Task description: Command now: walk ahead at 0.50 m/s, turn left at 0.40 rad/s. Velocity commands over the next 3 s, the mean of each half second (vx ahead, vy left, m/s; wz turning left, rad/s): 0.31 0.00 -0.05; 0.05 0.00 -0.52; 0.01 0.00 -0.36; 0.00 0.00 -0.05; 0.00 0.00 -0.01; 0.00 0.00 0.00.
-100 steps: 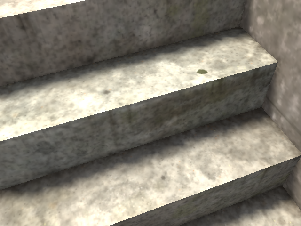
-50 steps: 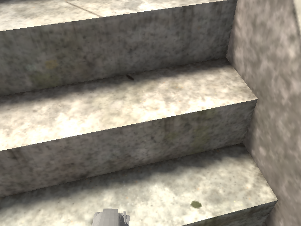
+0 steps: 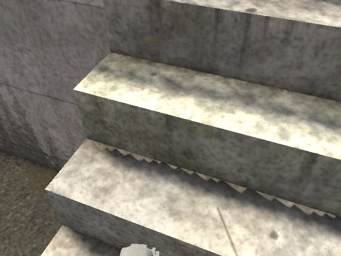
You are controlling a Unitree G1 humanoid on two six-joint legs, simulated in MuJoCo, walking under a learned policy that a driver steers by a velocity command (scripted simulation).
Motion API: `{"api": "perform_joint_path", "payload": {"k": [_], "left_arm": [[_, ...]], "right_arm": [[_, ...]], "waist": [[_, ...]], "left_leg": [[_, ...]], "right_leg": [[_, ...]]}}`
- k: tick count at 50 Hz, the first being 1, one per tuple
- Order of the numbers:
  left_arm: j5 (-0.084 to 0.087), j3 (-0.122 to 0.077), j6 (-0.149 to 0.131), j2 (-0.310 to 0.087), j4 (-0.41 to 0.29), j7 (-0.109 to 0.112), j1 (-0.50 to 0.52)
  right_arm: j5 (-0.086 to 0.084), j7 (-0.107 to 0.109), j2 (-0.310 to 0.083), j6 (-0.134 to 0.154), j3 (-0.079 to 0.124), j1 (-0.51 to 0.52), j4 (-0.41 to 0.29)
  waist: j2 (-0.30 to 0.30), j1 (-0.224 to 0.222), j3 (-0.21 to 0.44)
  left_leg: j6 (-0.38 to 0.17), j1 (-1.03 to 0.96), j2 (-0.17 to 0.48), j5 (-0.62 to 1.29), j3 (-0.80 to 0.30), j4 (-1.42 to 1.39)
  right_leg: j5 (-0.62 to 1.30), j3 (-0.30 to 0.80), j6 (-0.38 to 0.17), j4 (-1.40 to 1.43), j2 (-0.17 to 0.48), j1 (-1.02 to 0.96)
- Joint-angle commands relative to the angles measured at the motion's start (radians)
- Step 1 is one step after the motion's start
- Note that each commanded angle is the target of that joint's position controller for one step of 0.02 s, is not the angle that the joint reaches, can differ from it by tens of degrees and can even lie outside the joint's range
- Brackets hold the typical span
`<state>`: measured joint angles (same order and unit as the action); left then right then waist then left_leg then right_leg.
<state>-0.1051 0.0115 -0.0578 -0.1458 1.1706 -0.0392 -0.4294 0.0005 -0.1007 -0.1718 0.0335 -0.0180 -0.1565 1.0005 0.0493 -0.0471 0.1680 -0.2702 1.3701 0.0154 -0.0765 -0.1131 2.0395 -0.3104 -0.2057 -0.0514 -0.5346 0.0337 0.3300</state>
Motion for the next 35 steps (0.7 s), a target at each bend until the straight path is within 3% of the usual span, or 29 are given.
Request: {"api": "perform_joint_path", "payload": {"k": [1, 3, 4, 6, 7, 8, 9, 10, 11, 12, 13, 14, 15, 16, 17, 18, 19, 20, 21, 22, 23, 25, 26, 28, 30, 31, 33, 34, 35], "left_arm": [[-0.029, 0.031, -0.025, 0.01, 0.021, -0.015, -0.021], [-0.049, 0.034, -0.031, -0.001, 0.053, -0.021, -0.049], [-0.057, 0.032, -0.033, -0.031, 0.052, -0.033, -0.049], [-0.06, 0.03, -0.038, -0.033, 0.064, -0.049, -0.11], [-0.039, 0.02, -0.042, -0.05, 0.026, -0.069, -0.042], [0.003, 0.02, -0.037, -0.046, 0.036, -0.094, -0.065], [0.038, 0.026, -0.043, -0.073, 0.043, -0.1, -0.126], [0.169, -0.033, -0.067, -0.097, 0.021, 0.052, -0.14], [0.182, -0.024, -0.082, -0.119, 0.063, 0.09, -0.229], [0.034, -0.013, -0.097, -0.228, 0.036, -0.078, -0.149], [0.072, -0.061, -0.112, -0.28, -0.034, -0.107, -0.006], [0.012, -0.027, -0.126, -0.152, -0.061, -0.146, -0.182], [0.053, -0.047, -0.097, -0.114, -0.033, -0.148, -0.164], [0.073, -0.071, -0.071, -0.115, -0.003, -0.135, -0.159], [0.092, -0.09, -0.066, -0.12, -0.004, -0.127, -0.091], [0.087, -0.076, -0.075, -0.05, 0.015, -0.115, -0.079], [0.09, -0.055, -0.072, 0.001, 0.0, -0.108, -0.023], [0.091, -0.038, -0.061, 0.034, -0.013, -0.099, 0.011], [0.096, -0.032, -0.044, 0.037, -0.014, -0.094, 0.012], [0.095, -0.034, -0.026, 0.011, -0.022, -0.083, 0.006], [0.087, -0.036, -0.014, -0.019, -0.044, -0.076, 0.036], [0.101, -0.043, -0.012, -0.058, -0.059, -0.083, 0.047], [0.095, -0.048, -0.011, -0.085, -0.056, -0.097, 0.025], [0.101, -0.065, -0.012, -0.145, -0.052, -0.107, -0.015], [0.066, -0.077, -0.014, -0.181, -0.078, -0.113, 0.021], [0.053, -0.074, -0.007, -0.18, -0.124, -0.105, 0.1], [0.066, -0.078, 0.007, -0.203, -0.177, -0.073, 0.122], [0.06, -0.08, 0.005, -0.194, -0.19, -0.065, 0.111], [0.065, -0.076, -0.002, -0.18, -0.177, -0.047, 0.029]], "right_arm": [[0.001, 0.033, 0.022, -0.002, -0.034, 0.128, -0.083], [-0.011, 0.044, 0.037, -0.015, -0.052, 0.202, -0.133], [0.008, 0.045, 0.011, -0.029, -0.057, 0.304, -0.199], [0.018, 0.046, 0.004, -0.071, -0.058, 0.409, -0.265], [0.047, 0.031, 0.008, -0.095, -0.062, 0.5, -0.296], [0.048, 0.012, 0.009, -0.119, -0.077, 0.608, -0.333], [0.053, -0.021, 0.045, -0.13, -0.084, 0.532, -0.295], [-0.006, 0.04, 0.151, -0.058, -0.077, 0.201, -0.255], [-0.048, 0.066, 0.14, -0.018, -0.068, 0.118, -0.202], [0.003, 0.01, 0.016, -0.081, -0.069, 0.287, -0.278], [0.022, 0.025, -0.128, -0.077, -0.005, 0.156, -0.237], [0.008, 0.021, -0.188, -0.08, -0.004, -0.092, -0.151], [0.08, 0.041, -0.27, -0.101, 0.045, -0.287, -0.11], [0.067, 0.043, -0.322, -0.072, 0.09, -0.337, -0.053], [0.039, 0.048, -0.314, -0.039, 0.086, -0.232, -0.055], [0.014, 0.046, -0.278, -0.018, 0.076, -0.094, -0.035], [0.012, 0.038, -0.185, -0.009, 0.056, 0.015, -0.021], [0.014, 0.032, -0.081, -0.008, 0.027, 0.103, -0.014], [0.026, 0.035, -0.002, -0.002, 0.01, 0.18, -0.029], [0.042, 0.046, 0.03, 0.011, 0.001, 0.204, -0.049], [0.05, 0.057, 0.024, 0.032, 0.0, 0.208, -0.061], [0.068, 0.073, -0.031, 0.043, 0.013, 0.221, -0.102], [0.075, 0.065, -0.094, 0.037, 0.022, 0.273, -0.139], [0.058, 0.051, -0.158, 0.044, 0.039, 0.419, -0.22], [0.031, 0.062, -0.223, 0.07, 0.058, 0.386, -0.238], [0.034, 0.069, -0.247, 0.073, 0.067, 0.371, -0.248], [0.05, 0.069, -0.258, 0.071, 0.08, 0.336, -0.239], [0.025, 0.071, -0.246, 0.077, 0.082, 0.278, -0.219], [0.021, 0.065, -0.227, 0.074, 0.084, 0.281, -0.204]], "waist": [[-0.078, 0.026, -0.184], [-0.067, 0.023, -0.192], [-0.012, 0.01, -0.155], [-0.076, 0.007, -0.12], [-0.083, 0.025, -0.107], [-0.082, 0.014, -0.111], [-0.163, 0.037, -0.081], [-0.166, 0.059, -0.198], [-0.153, 0.075, -0.185], [-0.351, 0.168, 0.128], [-0.253, 0.222, 0.128], [0.05, 0.189, 0.393], [0.085, 0.255, 0.362], [0.1, 0.27, 0.267], [0.124, 0.214, 0.151], [0.079, 0.137, 0.034], [-0.061, 0.088, -0.035], [-0.122, 0.041, -0.051], [-0.153, 0.008, -0.063], [-0.154, -0.008, -0.041], [-0.151, -0.027, -0.028], [-0.111, -0.038, -0.024], [-0.076, -0.064, 0.001], [-0.086, -0.112, -0.009], [-0.065, -0.086, -0.024], [-0.023, -0.05, -0.053], [0.055, -0.023, -0.093], [0.084, -0.004, -0.114], [0.021, -0.026, -0.145]], "left_leg": [[-0.069, 0.453, 0.017, -0.046, -0.093, 0.19], [-0.078, 0.494, 0.044, -0.06, -0.06, 0.158], [-0.069, 0.427, 0.084, -0.025, 0.028, -0.036], [-0.055, 0.311, 0.157, 0.056, 0.117, -0.155], [-0.033, 0.013, 0.185, 0.008, 0.24, -0.28], [-0.002, -0.194, 0.153, -0.276, 0.233, -0.416], [0.049, -0.324, 0.098, -0.31, 0.319, -0.386], [0.057, -0.504, 0.093, -0.435, 0.373, -0.512], [0.058, -0.635, 0.015, -0.458, 0.389, -0.643], [0.09, -0.79, -0.064, -0.26, 0.323, -0.75], [0.078, -0.952, -0.021, 0.028, 0.201, -1.016], [-0.061, -1.42, 0.181, 0.186, -0.226, -1.109], [-0.114, -1.364, 0.337, 0.035, -0.585, -1.5], [-0.161, -1.171, 0.421, -0.213, -0.72, -1.645], [-0.068, -0.998, 0.4, -0.486, -0.642, -1.669], [-0.006, -0.877, 0.38, -0.596, -0.495, -1.619], [0.04, -0.816, 0.353, -0.626, -0.359, -1.589], [0.062, -0.766, 0.333, -0.564, -0.249, -1.595], [0.072, -0.731, 0.322, -0.45, -0.146, -1.628], [0.082, -0.76, 0.324, -0.285, -0.07, -1.656], [0.08, -0.781, 0.305, -0.151, 0.043, -1.66], [0.062, -0.787, 0.286, -0.074, 0.191, -1.704], [0.071, -0.735, 0.247, 0.0, 0.298, -1.75], [0.132, -0.639, 0.164, -0.002, 0.448, -1.785], [0.183, -0.839, 0.148, -0.038, 0.461, -1.773], [0.163, -0.957, 0.186, -0.071, 0.412, -1.786], [0.119, -1.155, 0.29, -0.151, 0.301, -1.741], [0.102, -1.192, 0.315, -0.212, 0.281, -1.719], [0.071, -1.188, 0.353, -0.255, 0.257, -1.67]], "right_leg": [[-0.164, 0.369, -0.222, 0.352, 0.318, -0.267], [-0.087, 0.285, -0.208, 0.391, 0.312, -0.308], [-0.079, 0.228, -0.205, 0.445, 0.299, -0.283], [-0.001, 0.176, -0.197, 0.494, 0.283, -0.205], [0.175, 0.075, -0.208, 0.562, 0.26, 0.001], [0.235, 0.075, -0.196, 0.586, 0.257, 0.144], [0.481, 0.063, -0.238, 0.536, 0.271, 0.127], [0.687, -0.022, -0.156, 0.555, 0.249, -0.035], [1.147, -0.015, -0.145, 0.404, 0.236, -0.114], [1.784, 0.071, -0.177, 0.315, 0.306, -0.204], [1.683, 0.089, -0.097, 0.062, 0.243, -0.217], [1.114, 0.202, -0.071, -0.21, 0.144, 0.258], [0.285, 0.263, -0.03, -0.524, 0.041, 0.307], [0.284, 0.419, -0.005, -1.193, -0.008, 0.401], [0.309, 0.471, -0.006, -1.51, -0.008, 0.509], [0.267, 0.445, -0.026, -1.655, -0.009, 0.599], [0.23, 0.44, -0.055, -1.664, -0.01, 0.66], [0.21, 0.447, -0.093, -1.602, 0.006, 0.664], [0.18, 0.453, -0.1, -1.533, 0.018, 0.64], [0.237, 0.467, -0.093, -1.503, 0.021, 0.635], [0.246, 0.449, -0.083, -1.445, 0.022, 0.62], [0.2, 0.41, -0.037, -1.492, -0.005, 0.611], [0.193, 0.335, -0.032, -1.5, -0.019, 0.477], [0.189, 0.269, 0.0, -1.349, -0.024, 0.254], [0.205, 0.245, 0.069, -0.914, 0.014, 0.2], [0.081, 0.241, 0.091, -0.712, 0.012, 0.223], [-0.099, 0.327, 0.115, -0.397, 0.039, 0.261], [-0.201, 0.257, 0.12, -0.295, 0.009, 0.247], [-0.04, 0.229, 0.093, -0.089, -0.002, 0.205]]}}
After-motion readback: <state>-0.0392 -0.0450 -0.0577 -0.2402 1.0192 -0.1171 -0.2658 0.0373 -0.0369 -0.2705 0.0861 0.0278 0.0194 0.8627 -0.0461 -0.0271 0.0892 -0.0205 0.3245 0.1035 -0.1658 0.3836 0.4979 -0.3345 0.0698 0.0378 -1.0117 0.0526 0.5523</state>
